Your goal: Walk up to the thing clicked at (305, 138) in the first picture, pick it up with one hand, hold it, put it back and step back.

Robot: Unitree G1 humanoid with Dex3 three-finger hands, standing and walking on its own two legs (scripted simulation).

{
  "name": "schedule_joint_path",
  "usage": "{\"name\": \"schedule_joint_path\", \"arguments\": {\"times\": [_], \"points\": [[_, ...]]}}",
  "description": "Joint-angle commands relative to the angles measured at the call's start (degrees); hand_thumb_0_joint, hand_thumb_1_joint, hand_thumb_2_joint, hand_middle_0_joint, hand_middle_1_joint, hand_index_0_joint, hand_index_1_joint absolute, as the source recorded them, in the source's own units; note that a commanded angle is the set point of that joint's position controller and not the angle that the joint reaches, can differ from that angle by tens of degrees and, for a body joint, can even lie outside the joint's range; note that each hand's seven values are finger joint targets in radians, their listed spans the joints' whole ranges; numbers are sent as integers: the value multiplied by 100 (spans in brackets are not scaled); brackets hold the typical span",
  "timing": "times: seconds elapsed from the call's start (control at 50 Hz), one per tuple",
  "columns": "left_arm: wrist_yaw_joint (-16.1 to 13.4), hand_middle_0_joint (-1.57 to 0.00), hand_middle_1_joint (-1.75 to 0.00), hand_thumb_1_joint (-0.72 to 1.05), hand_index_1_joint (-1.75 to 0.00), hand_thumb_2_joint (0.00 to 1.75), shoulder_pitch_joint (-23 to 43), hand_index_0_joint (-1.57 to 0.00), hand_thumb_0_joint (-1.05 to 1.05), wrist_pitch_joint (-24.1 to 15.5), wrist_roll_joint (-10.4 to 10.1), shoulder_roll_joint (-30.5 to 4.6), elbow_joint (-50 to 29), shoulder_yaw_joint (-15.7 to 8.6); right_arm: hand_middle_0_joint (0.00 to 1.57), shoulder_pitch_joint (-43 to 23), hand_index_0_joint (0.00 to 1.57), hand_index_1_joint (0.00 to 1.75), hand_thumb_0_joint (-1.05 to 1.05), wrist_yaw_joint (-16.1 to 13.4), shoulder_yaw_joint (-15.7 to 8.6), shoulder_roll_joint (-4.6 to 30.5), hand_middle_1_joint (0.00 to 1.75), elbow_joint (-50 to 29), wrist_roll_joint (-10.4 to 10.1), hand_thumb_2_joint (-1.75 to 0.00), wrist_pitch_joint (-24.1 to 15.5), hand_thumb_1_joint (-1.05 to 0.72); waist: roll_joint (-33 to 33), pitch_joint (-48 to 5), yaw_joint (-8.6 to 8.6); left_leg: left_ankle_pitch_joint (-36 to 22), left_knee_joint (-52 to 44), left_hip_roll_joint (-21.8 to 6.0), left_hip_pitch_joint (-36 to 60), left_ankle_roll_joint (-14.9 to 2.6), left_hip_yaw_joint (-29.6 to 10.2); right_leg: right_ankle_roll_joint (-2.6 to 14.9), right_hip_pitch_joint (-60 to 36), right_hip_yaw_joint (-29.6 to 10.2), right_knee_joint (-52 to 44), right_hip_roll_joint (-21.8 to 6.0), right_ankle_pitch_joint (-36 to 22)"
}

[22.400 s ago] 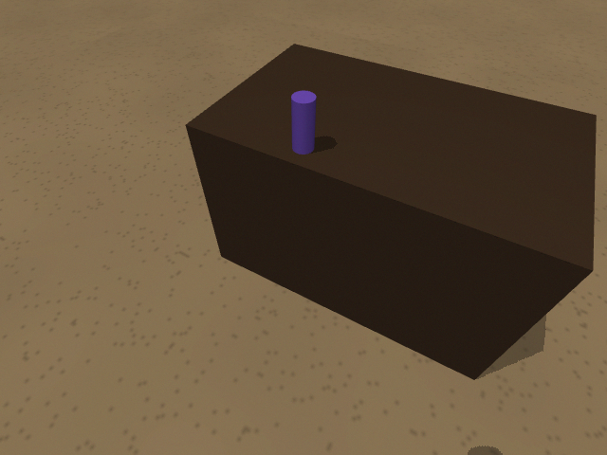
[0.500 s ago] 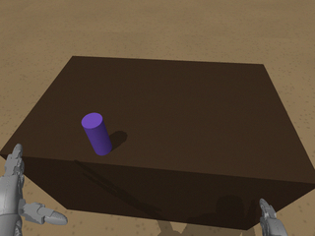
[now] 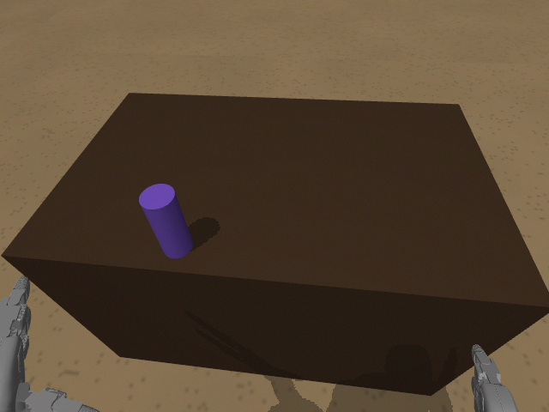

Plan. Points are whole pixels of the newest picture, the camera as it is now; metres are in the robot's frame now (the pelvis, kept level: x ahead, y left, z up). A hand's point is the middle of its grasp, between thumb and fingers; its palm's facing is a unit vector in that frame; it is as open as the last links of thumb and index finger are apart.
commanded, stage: home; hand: left
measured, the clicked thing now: (168, 223) +0.44 +0.22 +0.00
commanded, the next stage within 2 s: none
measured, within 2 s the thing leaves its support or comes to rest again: neither
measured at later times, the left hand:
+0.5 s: hand (146, 395) +0.17 +0.20 -0.05, palm faces +0.12 -0.97 -0.20, open 17.7 cm
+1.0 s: hand (156, 387) +0.18 +0.19 -0.06, palm faces +0.09 -0.97 -0.22, open 17.6 cm
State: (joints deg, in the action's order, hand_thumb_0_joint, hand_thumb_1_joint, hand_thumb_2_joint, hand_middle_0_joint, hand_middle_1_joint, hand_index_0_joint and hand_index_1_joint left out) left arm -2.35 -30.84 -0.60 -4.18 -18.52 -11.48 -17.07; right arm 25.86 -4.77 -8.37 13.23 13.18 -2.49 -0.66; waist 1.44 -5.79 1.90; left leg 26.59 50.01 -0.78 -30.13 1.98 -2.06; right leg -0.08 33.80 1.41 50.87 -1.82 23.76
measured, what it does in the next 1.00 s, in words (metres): stands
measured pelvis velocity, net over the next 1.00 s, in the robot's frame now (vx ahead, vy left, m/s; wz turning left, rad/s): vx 0.01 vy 0.02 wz -0.02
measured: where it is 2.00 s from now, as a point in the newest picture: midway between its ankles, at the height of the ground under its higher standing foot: outside the picture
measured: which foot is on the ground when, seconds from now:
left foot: down 0.00-1.00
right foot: down 0.00-1.00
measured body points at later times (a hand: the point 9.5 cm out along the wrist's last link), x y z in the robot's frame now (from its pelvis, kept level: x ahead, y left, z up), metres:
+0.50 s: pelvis +0.00 +0.02 -0.01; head +0.04 +0.02 +0.44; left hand +0.16 +0.25 -0.04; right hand +0.17 -0.21 -0.04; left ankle -0.01 +0.15 -0.69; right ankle +0.02 -0.12 -0.69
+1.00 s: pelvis +0.01 +0.02 -0.01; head +0.04 +0.02 +0.44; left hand +0.17 +0.24 -0.05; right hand +0.17 -0.21 -0.04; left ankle -0.01 +0.14 -0.69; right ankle +0.02 -0.12 -0.69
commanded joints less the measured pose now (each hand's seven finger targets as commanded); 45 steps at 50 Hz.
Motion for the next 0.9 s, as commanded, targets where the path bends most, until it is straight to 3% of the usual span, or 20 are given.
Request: {"name": "schedule_joint_path", "arguments": {"times": [0.0,0.02,0.04,0.06,0.1,0.12,0.18,0.2,0.24,0.26,0.34,0.36,0.4,0.52,0.56,0.62,0.7,0.72,0.76,0.88], "points": [[-114,-7,-7,-57,-6,3,230,-7,0,-380,18,-1046,-650,-768,6,-255,5,5,0,-52,-213,579,5,-1036,10,-6,-351,49,-197,-278,60,-675,-727,259,-288,-293,438,-85,-620,-37,-1045,-16,-542],[-130,-7,-7,-57,-7,4,243,-7,0,-392,28,-1088,-683,-779,6,-218,5,5,0,-79,-351,684,5,-973,20,-6,-353,49,-112,-383,34,-742,-703,273,-278,-292,452,-78,-623,-49,-1015,-20,-634],[-133,-7,-7,-58,-6,4,242,-7,0,-406,36,-1031,-800,-692,6,-230,5,5,0,-68,-210,608,5,-1017,19,-6,-380,48,-105,-395,60,-821,-736,256,-235,-292,435,-68,-652,-2,-953,3,-733],[-162,-5,-5,-56,-5,5,219,-5,0,-423,40,-1073,-910,-705,11,-360,11,13,0,-79,-264,677,13,-1090,9,-14,-413,40,22,-464,96,-832,-776,245,-227,-282,423,-52,-714,18,-914,20,-738],[-192,-5,-5,-59,-5,3,238,-5,0,-412,79,-915,-826,-520,12,-333,12,16,0,-79,-93,567,16,-1159,23,-30,-463,24,-56,-557,15,-1029,-766,219,-128,-273,386,-52,-708,78,-835,69,-936],[-201,-5,-5,-59,-5,4,254,-5,0,-419,84,-865,-710,-452,12,-313,12,16,0,-64,111,409,16,-1093,19,-38,-483,16,-33,-422,34,-1035,-770,208,-168,-271,376,-56,-705,97,-830,74,-944],[-190,-5,-5,-60,-5,3,184,-5,0,-450,114,-592,-422,-136,12,-381,12,17,0,-62,476,166,17,-1244,15,-44,-459,-8,-245,-340,-1,-929,-745,205,-255,-292,356,-58,-653,90,-873,60,-805],[-188,-4,-5,-61,-5,2,144,-4,0,-451,117,-504,-349,-28,13,-492,13,18,0,-55,609,108,18,-1334,9,-47,-460,-16,-251,-230,80,-852,-790,205,-325,-285,358,-48,-620,103,-878,65,-707],[-168,-5,-5,-59,-5,4,100,-5,0,-455,126,-423,-138,115,14,-214,14,20,0,-82,518,201,20,-1217,33,-55,-412,-30,-141,-300,-32,-870,-743,211,-302,-288,396,-38,-555,70,-883,70,-755],[-132,-5,-5,-57,-5,5,39,-5,0,-432,146,-247,-29,340,15,-180,15,21,0,-82,410,346,21,-1322,44,-59,-430,-36,-248,-314,-112,-988,-738,195,-238,-277,371,-39,-557,115,-818,85,-876],[-82,-4,-5,-59,-5,3,221,-4,0,-259,197,-4,243,807,17,99,17,26,0,-68,141,603,26,-1165,79,-75,-387,-64,-157,-360,-304,-1218,-679,161,-157,-227,328,-14,-316,181,-641,135,-1107],[-81,-4,-4,-61,-4,1,409,-4,0,-202,213,6,255,911,18,-23,18,27,0,-58,130,635,27,-1163,71,-80,-404,-72,-113,-213,-282,-1093,-720,150,-228,-206,306,-11,-176,190,-621,139,-972],[-105,-4,-4,-61,-4,1,630,-4,0,-132,230,-68,178,948,20,-98,20,30,0,-37,243,570,30,-1290,65,-89,-384,-88,2,-463,-234,-1239,-679,125,-207,-162,254,25,-258,199,-514,130,-1016],[-195,-4,-4,-61,-4,2,645,-4,0,-3,264,32,352,1258,20,-242,20,30,0,-21,646,285,30,-1639,87,-90,-271,-90,307,-812,-55,-1633,-531,112,-248,-90,266,77,-442,137,-335,94,-1264],[-218,-4,-4,-61,-4,2,602,-4,0,47,271,89,449,1312,20,-194,20,30,0,-34,576,352,30,-1714,108,-90,-231,-90,225,-925,-83,-1665,-514,88,-285,-79,225,93,-462,143,-261,101,-1266],[-254,-4,-5,-60,-5,2,427,-4,0,88,250,13,439,1234,20,-226,20,30,0,-36,607,301,30,-1779,113,-90,-162,-90,241,-885,14,-1535,-490,122,-379,-107,268,85,-528,130,-327,86,-1209],[-241,-4,-4,-61,-4,2,422,-4,0,188,238,247,509,1497,20,-173,20,30,0,-39,445,439,30,-1783,100,-90,-118,-90,-59,-449,-155,-892,-558,122,-539,-179,307,35,-226,137,-484,113,-757],[-243,-4,-4,-60,-4,3,438,-4,0,195,243,266,510,1503,20,-98,20,30,0,-40,499,375,30,-1722,99,-90,-104,-90,-39,-430,-147,-861,-549,119,-549,-184,311,38,-213,138,-493,123,-731],[-235,-4,-4,-60,-5,3,467,-4,0,213,255,215,452,1464,20,-70,20,30,0,-41,390,477,30,-1872,74,-90,-107,-90,-184,-623,-195,-1061,-523,101,-454,-177,290,37,-220,160,-418,144,-887],[-251,-5,-5,-56,-5,5,631,-5,0,241,266,160,372,1413,20,34,20,30,0,-48,530,377,30,-1938,62,-90,-80,-90,-127,-669,-173,-1287,-420,114,-413,-164,327,37,-242,122,-366,125,-1074]]}}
